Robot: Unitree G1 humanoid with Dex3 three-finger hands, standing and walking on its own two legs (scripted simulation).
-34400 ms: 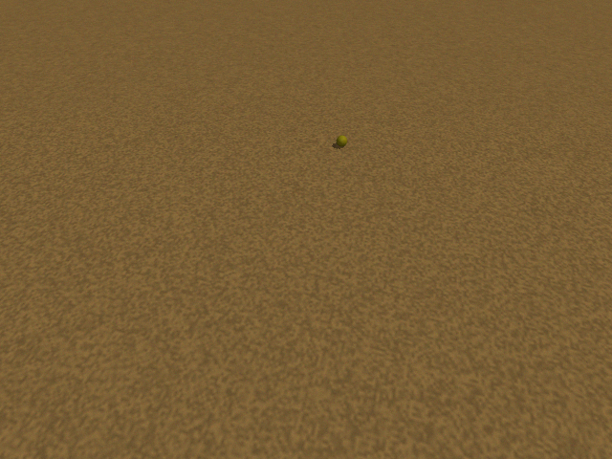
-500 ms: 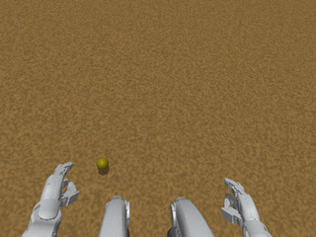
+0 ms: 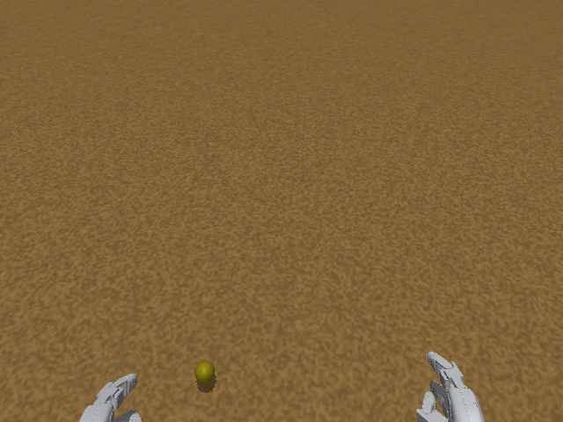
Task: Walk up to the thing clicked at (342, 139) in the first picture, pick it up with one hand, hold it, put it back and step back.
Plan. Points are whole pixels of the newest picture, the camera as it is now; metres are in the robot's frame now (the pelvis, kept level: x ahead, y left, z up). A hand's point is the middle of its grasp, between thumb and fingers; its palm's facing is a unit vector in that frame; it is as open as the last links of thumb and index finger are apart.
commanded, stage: home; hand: left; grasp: from above
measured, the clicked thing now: (204, 372) +0.46 +0.21 -0.69
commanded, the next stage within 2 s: stand in 1.94 s
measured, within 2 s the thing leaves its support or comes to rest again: neither
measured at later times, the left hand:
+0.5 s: hand out of the picture +0.15 +0.18 -0.05, palm faces +0.05 -0.98 -0.19, open 7.4 cm
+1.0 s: hand out of the picture +0.15 +0.17 -0.05, palm faces +0.05 -0.98 -0.19, open 7.4 cm
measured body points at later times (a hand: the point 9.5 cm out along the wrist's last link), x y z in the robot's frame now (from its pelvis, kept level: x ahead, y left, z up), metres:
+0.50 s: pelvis -0.01 +0.00 +0.00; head +0.00 +0.00 +0.45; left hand +0.15 +0.23 -0.03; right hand +0.15 -0.25 -0.06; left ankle +0.02 +0.12 -0.68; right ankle -0.02 -0.13 -0.68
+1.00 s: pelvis -0.01 +0.00 +0.00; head +0.00 +0.00 +0.45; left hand +0.15 +0.23 -0.03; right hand +0.15 -0.25 -0.06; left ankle +0.02 +0.12 -0.68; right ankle -0.02 -0.13 -0.68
